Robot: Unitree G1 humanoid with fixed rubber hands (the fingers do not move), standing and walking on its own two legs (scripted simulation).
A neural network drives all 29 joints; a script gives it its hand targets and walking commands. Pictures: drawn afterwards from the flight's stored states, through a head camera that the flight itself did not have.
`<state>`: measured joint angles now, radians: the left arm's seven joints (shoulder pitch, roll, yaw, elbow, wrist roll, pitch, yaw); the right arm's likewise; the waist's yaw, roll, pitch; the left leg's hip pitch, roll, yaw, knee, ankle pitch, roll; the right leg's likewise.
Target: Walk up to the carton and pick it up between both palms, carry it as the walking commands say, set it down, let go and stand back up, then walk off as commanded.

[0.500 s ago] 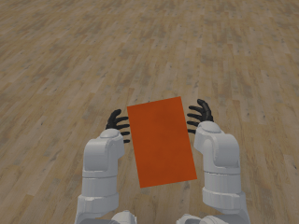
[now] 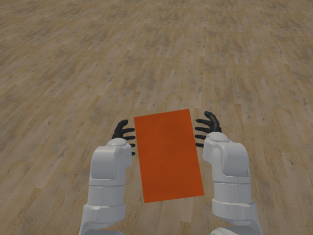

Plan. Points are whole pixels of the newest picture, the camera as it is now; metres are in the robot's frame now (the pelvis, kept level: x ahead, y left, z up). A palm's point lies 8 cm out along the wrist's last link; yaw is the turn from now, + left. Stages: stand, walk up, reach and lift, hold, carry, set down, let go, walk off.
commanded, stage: carry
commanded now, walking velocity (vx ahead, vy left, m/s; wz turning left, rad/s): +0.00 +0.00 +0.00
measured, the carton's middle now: (167, 153) +0.35 -0.01 -0.01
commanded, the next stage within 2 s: none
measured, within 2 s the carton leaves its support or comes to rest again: neither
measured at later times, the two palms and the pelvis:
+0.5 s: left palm (107, 188) +0.20 +0.13 +0.08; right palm (212, 182) +0.21 -0.10 +0.09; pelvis -0.10 +0.02 -0.01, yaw -1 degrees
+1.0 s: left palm (104, 206) +0.17 +0.13 +0.08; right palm (216, 201) +0.17 -0.10 +0.09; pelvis -0.14 +0.01 +0.00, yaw -1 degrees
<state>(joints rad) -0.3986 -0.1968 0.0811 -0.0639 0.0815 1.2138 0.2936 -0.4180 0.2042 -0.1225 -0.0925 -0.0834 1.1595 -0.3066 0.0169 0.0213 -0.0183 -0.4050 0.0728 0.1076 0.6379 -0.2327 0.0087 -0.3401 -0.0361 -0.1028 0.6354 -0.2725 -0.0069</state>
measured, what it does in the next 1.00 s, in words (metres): walks backwards: right foot, then left foot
